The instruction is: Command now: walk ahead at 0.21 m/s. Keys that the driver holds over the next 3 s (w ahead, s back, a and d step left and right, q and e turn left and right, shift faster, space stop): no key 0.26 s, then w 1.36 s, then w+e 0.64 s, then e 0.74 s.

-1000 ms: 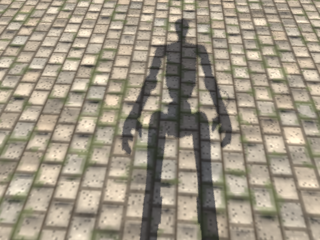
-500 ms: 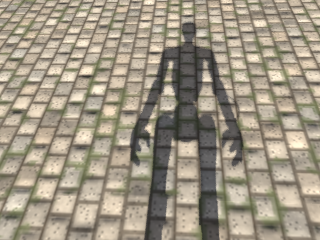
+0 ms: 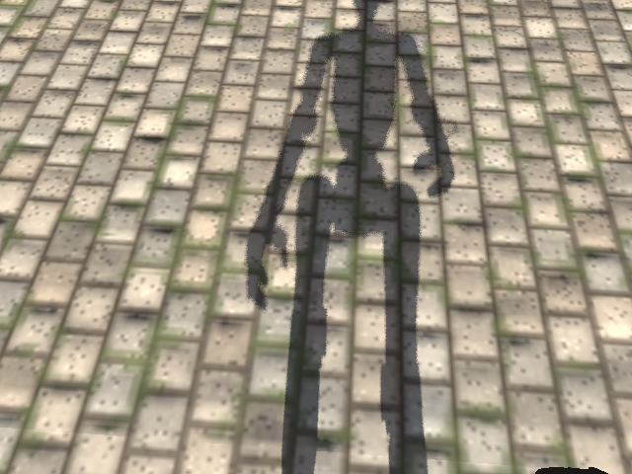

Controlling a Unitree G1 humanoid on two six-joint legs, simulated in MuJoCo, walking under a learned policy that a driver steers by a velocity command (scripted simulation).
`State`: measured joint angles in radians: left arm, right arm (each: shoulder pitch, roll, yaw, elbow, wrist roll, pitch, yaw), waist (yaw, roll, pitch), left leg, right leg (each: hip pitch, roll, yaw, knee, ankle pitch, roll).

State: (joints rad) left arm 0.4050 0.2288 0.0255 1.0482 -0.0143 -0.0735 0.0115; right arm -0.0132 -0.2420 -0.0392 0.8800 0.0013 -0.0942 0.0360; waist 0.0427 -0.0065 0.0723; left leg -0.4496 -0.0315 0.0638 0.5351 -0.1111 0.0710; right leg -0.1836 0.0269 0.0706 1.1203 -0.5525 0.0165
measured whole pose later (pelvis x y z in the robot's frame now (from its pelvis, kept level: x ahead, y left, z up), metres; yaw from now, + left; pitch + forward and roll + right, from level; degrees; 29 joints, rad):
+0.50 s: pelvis +0.13 -0.01 +0.02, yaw +1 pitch +2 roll +1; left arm 0.31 0.23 0.07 1.00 -0.01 -0.06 0.03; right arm 0.17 -0.26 -0.04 1.02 0.02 -0.07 0.00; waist 0.02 0.01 -0.02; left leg -0.36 -0.02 0.04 0.76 -0.45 0.08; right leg -0.23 -0.04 0.02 0.44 -0.24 0.00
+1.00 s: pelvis +0.35 +0.01 +0.01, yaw +1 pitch +2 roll +1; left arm -0.03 0.23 0.05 0.84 -0.03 -0.09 -0.03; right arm 0.44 -0.23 -0.04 1.08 0.02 -0.08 -0.01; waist -0.10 -0.02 0.02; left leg 0.12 -0.02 0.04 0.19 -0.34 0.02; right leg -0.61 -0.05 -0.03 0.54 0.02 -0.04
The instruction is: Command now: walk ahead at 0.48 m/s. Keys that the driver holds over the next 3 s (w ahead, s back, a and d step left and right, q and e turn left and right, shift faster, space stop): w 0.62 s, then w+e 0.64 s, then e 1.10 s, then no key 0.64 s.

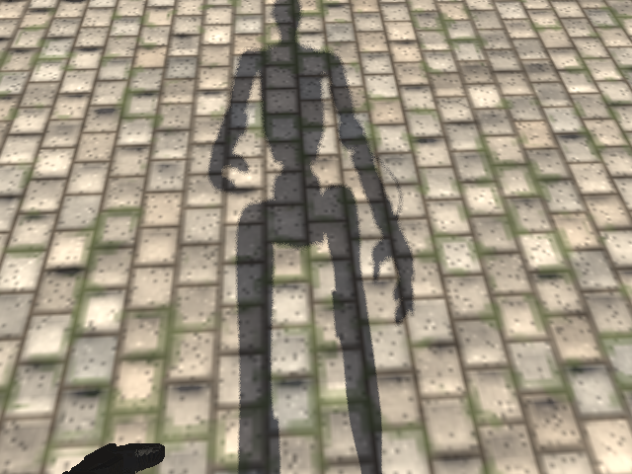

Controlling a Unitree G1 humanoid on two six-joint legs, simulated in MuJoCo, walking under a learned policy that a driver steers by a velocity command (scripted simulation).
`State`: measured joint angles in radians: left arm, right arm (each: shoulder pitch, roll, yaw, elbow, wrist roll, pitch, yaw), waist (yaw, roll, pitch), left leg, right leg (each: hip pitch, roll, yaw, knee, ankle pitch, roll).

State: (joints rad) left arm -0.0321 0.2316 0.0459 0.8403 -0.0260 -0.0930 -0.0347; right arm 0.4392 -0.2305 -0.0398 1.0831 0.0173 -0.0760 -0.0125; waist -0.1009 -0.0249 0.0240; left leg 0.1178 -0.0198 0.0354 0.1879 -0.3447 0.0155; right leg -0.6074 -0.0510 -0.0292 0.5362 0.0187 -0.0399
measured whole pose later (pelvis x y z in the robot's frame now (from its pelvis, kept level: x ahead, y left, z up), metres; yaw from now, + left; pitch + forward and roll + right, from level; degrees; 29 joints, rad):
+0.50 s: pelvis +0.27 -0.02 +0.01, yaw +0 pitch +1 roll -2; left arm 0.36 0.25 0.06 1.00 -0.01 -0.09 0.00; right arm 0.04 -0.25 -0.06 0.91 0.01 -0.08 0.01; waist 0.07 0.03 0.01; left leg -0.65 0.12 -0.03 0.60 0.07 0.01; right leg 0.02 0.07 -0.06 0.19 -0.23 -0.05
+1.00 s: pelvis +0.55 +0.04 +0.01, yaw -9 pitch +0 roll +2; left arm 0.15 0.26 0.08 0.90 -0.02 -0.05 -0.01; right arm 0.31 -0.23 -0.06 1.01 -0.02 -0.10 -0.01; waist -0.05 -0.04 0.01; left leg 0.02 -0.05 0.21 0.20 -0.24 0.05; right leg -0.71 -0.11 0.07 0.80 0.05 -0.04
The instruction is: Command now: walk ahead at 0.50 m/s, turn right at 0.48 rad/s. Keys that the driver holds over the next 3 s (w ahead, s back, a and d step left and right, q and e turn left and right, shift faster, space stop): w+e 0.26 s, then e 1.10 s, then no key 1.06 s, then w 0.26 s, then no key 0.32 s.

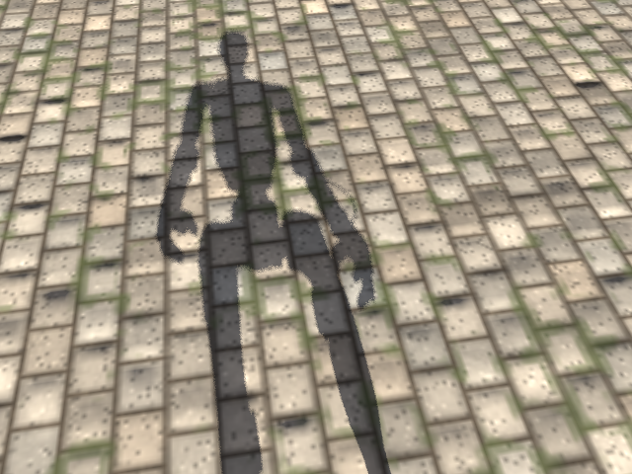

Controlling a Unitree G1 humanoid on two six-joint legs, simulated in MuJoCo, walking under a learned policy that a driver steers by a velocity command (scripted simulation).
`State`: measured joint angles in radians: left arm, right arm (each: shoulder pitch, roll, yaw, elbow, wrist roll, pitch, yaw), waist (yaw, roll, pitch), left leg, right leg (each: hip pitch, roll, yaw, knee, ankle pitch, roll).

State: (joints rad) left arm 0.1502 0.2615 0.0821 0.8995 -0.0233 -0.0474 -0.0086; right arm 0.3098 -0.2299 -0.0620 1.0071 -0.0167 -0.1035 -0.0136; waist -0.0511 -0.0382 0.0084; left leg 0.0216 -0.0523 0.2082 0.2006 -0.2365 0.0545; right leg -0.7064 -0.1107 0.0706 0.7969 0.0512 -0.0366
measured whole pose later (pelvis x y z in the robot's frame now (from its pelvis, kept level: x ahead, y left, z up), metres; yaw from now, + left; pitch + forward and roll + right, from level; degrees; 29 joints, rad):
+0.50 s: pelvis +0.27 -0.06 +0.00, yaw -18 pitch +3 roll +1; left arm 0.26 0.28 0.09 0.79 -0.02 -0.02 0.01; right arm 0.01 -0.29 -0.07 0.76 -0.01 -0.09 -0.02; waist 0.05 0.02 0.07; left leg -0.65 0.06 -0.10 0.76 -0.13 -0.06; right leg -0.23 0.12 0.10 0.40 -0.20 -0.09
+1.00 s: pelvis +0.37 -0.07 -0.01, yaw -36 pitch +1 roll +1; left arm 0.18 0.30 0.07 0.65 -0.02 0.06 0.01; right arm 0.11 -0.29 -0.07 0.75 0.00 0.01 -0.03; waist -0.01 0.00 0.07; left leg -0.33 0.07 0.13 0.44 -0.12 0.00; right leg -0.41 -0.05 -0.01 0.77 -0.35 0.03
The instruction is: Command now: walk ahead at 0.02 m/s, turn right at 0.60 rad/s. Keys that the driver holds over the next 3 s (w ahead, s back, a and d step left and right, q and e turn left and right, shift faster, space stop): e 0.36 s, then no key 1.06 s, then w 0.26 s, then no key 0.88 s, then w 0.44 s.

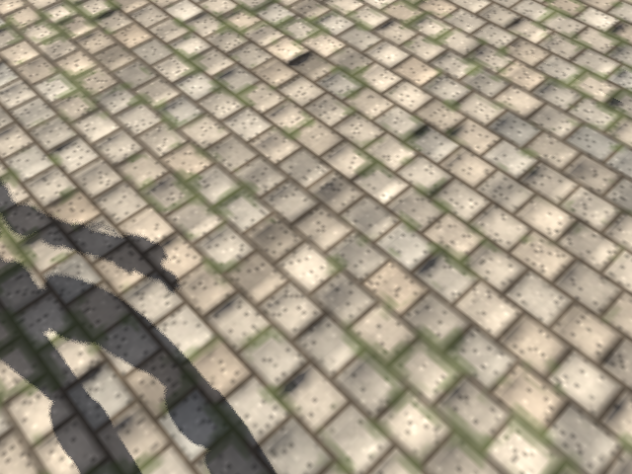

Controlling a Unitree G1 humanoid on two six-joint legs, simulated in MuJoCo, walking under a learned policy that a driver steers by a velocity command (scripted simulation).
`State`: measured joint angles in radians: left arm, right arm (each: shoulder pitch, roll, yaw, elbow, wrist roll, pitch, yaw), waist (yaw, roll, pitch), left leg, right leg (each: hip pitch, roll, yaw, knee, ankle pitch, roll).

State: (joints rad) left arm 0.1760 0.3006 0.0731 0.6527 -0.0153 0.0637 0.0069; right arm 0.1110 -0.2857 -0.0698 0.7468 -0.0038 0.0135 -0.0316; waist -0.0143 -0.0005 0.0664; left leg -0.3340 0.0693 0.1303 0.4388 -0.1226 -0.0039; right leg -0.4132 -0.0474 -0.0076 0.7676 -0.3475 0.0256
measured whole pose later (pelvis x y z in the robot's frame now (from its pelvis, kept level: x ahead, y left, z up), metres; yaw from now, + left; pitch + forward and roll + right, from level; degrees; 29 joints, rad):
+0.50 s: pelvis +0.02 -0.01 +0.00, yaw -16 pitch +2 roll +1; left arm 0.17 0.31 0.07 0.60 -0.01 0.04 0.02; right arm 0.11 -0.29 -0.08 0.73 0.01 -0.01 0.00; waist 0.01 -0.01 0.02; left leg -0.32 -0.03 -0.05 0.58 -0.29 -0.05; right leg -0.33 0.10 0.20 0.55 -0.24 -0.03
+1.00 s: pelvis +0.01 -0.03 +0.00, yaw -18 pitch -1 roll +0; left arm 0.21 0.23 0.04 0.71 0.02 0.02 0.01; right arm 0.18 -0.25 -0.03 0.78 -0.01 -0.01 0.00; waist -0.02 0.02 0.03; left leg -0.23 0.03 -0.03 0.51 -0.27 -0.04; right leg -0.21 0.01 0.07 0.54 -0.32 0.01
